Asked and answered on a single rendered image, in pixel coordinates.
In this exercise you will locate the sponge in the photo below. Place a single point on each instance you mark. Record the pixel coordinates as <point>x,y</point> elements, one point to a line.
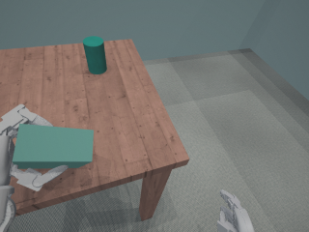
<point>47,147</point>

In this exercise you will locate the right robot hand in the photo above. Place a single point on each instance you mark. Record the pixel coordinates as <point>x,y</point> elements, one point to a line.
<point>238,220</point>

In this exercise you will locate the left robot forearm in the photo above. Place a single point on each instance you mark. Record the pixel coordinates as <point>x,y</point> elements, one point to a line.
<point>7,207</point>

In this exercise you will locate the left robot hand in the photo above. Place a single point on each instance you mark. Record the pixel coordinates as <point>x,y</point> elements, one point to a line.
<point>29,178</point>

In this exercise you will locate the table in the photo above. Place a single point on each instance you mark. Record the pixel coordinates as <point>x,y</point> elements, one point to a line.
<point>134,137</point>

